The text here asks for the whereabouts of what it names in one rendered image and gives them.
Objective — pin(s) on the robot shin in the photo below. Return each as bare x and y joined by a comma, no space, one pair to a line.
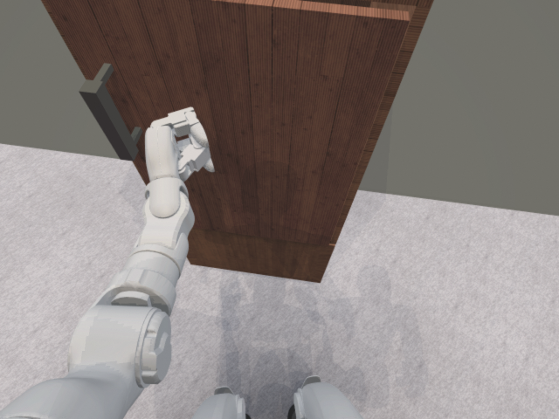
311,379
222,390

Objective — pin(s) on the cupboard door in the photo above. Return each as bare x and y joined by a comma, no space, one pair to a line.
286,91

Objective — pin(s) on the left robot shin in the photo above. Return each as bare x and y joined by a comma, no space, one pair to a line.
222,390

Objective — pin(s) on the left robot forearm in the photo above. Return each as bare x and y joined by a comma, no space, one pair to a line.
155,263

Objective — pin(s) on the right robot shin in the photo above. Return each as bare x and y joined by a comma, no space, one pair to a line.
311,379

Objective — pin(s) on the robot left upper arm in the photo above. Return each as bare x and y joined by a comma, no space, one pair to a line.
117,352

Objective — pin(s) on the handle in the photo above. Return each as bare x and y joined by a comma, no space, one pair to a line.
100,103

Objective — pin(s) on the robot left hand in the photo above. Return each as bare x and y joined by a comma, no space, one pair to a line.
163,153

